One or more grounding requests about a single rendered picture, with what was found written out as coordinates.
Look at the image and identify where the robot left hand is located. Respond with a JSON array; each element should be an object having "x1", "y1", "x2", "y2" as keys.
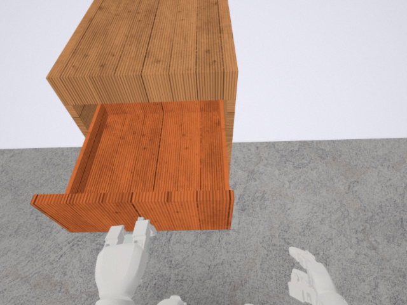
[{"x1": 95, "y1": 219, "x2": 156, "y2": 299}]

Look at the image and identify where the handle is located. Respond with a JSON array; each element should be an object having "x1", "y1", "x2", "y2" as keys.
[{"x1": 124, "y1": 217, "x2": 151, "y2": 258}]

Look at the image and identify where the drawer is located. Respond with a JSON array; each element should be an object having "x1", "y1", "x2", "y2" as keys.
[{"x1": 30, "y1": 100, "x2": 234, "y2": 233}]

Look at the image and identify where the right robot forearm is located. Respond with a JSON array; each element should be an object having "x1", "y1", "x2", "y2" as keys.
[{"x1": 316, "y1": 292, "x2": 348, "y2": 305}]

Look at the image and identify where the cabinet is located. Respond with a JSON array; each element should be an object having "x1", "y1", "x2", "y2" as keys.
[{"x1": 46, "y1": 0, "x2": 238, "y2": 177}]

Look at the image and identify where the robot right hand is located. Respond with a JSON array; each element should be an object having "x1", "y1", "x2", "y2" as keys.
[{"x1": 288, "y1": 247, "x2": 338, "y2": 305}]

